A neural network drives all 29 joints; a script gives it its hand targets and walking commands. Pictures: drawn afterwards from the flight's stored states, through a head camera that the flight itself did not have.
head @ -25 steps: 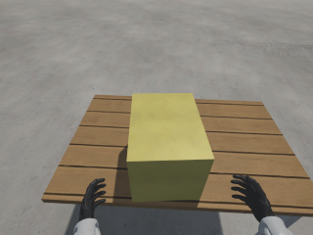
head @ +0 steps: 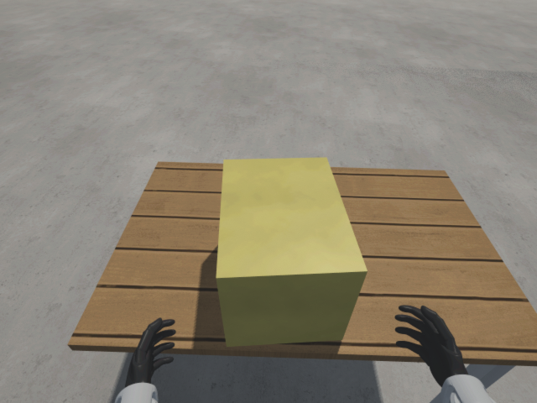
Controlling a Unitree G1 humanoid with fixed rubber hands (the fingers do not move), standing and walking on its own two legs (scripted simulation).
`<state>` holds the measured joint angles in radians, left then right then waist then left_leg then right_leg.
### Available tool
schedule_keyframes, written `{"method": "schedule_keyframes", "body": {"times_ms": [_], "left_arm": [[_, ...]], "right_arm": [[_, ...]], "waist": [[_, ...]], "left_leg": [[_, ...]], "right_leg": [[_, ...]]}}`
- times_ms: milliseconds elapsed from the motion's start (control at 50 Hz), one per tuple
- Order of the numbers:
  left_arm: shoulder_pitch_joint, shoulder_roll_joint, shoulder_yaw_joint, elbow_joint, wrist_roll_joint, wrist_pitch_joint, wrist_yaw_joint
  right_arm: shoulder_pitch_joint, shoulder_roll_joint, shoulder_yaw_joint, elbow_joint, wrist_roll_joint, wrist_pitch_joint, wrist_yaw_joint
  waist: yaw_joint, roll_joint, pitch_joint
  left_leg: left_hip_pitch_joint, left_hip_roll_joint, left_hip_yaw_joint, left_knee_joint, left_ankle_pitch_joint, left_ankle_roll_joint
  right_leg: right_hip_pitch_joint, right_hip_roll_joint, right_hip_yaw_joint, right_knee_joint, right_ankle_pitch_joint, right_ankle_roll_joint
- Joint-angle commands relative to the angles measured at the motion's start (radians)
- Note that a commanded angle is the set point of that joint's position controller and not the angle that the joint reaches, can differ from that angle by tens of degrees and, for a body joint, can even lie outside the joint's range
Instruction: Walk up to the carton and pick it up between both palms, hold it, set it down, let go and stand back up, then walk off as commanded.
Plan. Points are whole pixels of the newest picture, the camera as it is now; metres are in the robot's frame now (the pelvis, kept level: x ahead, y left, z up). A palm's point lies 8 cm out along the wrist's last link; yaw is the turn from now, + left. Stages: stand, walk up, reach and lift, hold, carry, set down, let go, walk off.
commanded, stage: set down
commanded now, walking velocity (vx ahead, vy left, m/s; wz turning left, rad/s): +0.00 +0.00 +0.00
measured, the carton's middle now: (280, 245) +0.44 +0.01 -0.02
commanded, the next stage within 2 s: let go in 1.28 s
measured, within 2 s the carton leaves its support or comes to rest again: neither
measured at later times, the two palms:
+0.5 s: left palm (136, 381) +0.18 +0.22 -0.04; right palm (431, 374) +0.20 -0.21 -0.02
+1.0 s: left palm (131, 385) +0.17 +0.23 -0.05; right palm (422, 393) +0.18 -0.21 -0.06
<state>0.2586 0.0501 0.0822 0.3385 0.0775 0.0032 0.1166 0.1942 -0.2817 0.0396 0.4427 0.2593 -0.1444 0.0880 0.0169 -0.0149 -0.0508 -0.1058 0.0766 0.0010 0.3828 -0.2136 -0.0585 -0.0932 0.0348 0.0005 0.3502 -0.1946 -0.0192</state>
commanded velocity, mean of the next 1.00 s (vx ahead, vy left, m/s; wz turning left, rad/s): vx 0.00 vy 0.00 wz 0.00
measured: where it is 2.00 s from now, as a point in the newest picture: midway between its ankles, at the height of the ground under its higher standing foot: outside the picture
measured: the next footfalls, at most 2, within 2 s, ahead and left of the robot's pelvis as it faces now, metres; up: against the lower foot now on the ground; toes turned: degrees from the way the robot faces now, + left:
none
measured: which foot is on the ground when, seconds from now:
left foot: down 0.00-1.00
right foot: down 0.00-1.00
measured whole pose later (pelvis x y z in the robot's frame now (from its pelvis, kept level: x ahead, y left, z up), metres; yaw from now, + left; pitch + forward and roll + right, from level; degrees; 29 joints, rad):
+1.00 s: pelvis +0.01 +0.01 +0.00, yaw +0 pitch -3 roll -1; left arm 0.26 0.14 0.08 0.34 0.08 0.14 0.00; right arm 0.20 -0.18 0.04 0.58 0.11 -0.13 -0.01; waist 0.02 -0.01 0.02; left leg -0.10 0.07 0.01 0.38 -0.23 -0.05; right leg -0.09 0.03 0.01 0.35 -0.21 -0.01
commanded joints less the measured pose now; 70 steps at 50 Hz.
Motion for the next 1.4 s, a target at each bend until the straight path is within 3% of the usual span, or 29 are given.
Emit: {"method": "schedule_keyframes", "body": {"times_ms": [0,460,900,1380], "left_arm": [[-0.053,0.099,-0.118,-0.215,-0.095,0.006,-0.022],[-0.037,0.162,-0.07,-0.123,-0.083,0.061,-0.082],[-0.085,0.219,-0.037,-0.007,-0.072,0.132,-0.132],[-0.097,0.233,-0.022,0.04,-0.036,0.138,-0.144]], "right_arm": [[0.016,-0.083,-0.089,-0.157,-0.097,-0.008,-0.017],[0.022,-0.022,-0.059,-0.082,-0.182,-0.001,-0.068],[-0.052,0.029,-0.062,0.033,-0.261,-0.023,-0.105],[-0.092,0.0,-0.082,0.165,-0.287,-0.102,-0.107]], "waist": [[-0.035,-0.093,0.119],[-0.037,-0.059,0.113],[-0.034,-0.035,0.133],[-0.028,-0.011,0.101]], "left_leg": [[0.089,-0.096,0.077,-0.119,0.072,0.062],[0.125,-0.094,0.083,-0.091,0.132,0.051],[0.1,-0.105,0.092,-0.08,0.08,0.052],[0.118,-0.101,0.088,-0.015,0.219,0.03]], "right_leg": [[-0.074,-0.032,0.035,-0.154,-0.027,0.019],[-0.06,-0.032,0.015,-0.148,0.054,0.032],[-0.074,-0.032,-0.004,-0.132,0.012,0.033],[-0.039,-0.015,-0.029,-0.078,0.206,0.029]]}}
